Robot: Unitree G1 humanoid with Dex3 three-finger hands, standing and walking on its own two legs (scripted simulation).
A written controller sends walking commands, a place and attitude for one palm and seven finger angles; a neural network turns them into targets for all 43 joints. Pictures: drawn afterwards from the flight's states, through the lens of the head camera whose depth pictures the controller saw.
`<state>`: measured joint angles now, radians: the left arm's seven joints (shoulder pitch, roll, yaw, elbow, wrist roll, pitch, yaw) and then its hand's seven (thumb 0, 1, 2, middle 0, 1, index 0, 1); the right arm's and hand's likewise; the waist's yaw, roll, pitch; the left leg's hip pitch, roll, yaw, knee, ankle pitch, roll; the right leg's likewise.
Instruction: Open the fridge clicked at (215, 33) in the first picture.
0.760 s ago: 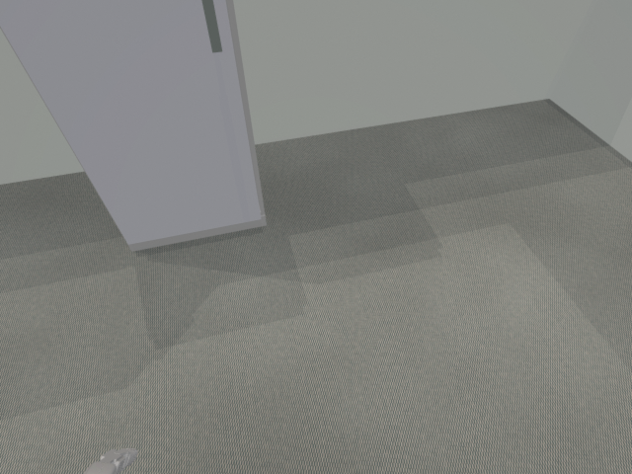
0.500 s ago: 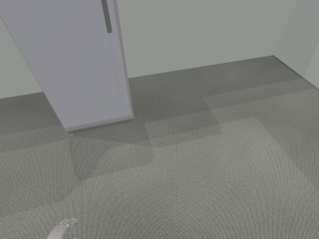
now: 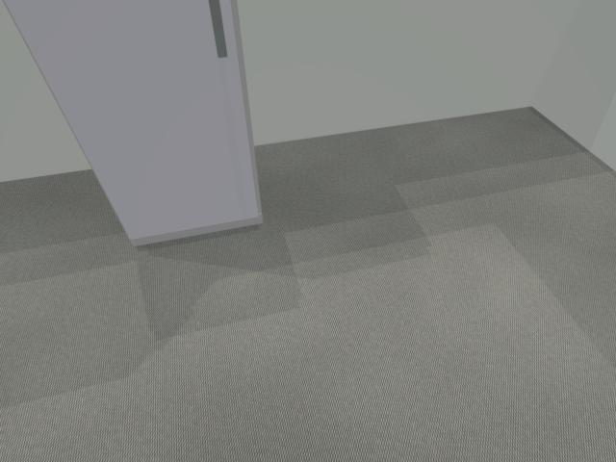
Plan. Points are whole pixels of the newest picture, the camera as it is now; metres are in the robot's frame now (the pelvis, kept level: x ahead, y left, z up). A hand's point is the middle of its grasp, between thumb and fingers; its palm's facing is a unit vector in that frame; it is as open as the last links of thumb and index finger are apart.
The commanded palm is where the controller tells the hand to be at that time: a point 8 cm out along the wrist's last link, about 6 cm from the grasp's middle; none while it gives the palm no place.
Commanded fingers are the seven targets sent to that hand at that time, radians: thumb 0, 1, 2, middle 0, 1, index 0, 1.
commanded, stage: stand and wait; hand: right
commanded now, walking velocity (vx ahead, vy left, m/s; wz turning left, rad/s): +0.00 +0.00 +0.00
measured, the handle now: out of the picture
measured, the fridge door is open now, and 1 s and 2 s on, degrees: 0 0 0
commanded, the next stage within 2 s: look at it before walking up in 0.10 s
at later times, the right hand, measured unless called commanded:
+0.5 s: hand out of the picture +0.07 -0.24 -0.16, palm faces -0.04 +0.94 -0.33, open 7.4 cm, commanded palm none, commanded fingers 0.00 -0.90 -0.90 0.20 0.30 0.20 0.30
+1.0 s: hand out of the picture +0.06 -0.22 -0.17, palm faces -0.08 +0.95 -0.29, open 7.4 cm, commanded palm none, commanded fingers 0.00 -0.90 -0.90 0.20 0.30 0.20 0.30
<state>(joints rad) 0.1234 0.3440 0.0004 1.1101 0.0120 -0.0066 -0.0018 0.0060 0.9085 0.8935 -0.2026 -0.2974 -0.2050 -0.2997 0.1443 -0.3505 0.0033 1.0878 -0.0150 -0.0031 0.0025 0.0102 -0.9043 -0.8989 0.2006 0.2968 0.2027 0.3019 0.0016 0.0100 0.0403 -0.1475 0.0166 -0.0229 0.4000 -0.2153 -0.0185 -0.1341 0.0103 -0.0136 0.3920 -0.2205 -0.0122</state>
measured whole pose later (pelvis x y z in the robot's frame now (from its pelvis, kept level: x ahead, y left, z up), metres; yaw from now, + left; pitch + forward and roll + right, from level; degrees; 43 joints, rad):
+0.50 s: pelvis -0.01 +0.01 +0.00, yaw +0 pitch -2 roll +0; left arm 0.12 0.34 0.00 1.12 0.01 -0.01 0.00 0.00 0.91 0.89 -0.20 -0.30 -0.21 -0.30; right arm 0.14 -0.34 0.01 1.09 -0.02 -0.01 0.00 0.01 -0.90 -0.90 0.20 0.30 0.20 0.30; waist 0.00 0.01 0.03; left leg -0.15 0.01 -0.02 0.38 -0.19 -0.01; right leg -0.14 0.00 -0.01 0.38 -0.20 0.00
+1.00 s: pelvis +0.00 +0.01 -0.01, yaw +5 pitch -1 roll -1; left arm 0.13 0.28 0.01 1.05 0.02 0.01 0.01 0.00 0.91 0.89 -0.20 -0.30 -0.20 -0.30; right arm 0.21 -0.30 -0.02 1.04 -0.02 0.04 0.01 0.01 -0.91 -0.90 0.20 0.30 0.20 0.30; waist -0.02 0.02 0.04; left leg -0.24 -0.02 -0.09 0.52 -0.27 0.00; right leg -0.18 -0.03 -0.09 0.47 -0.27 0.00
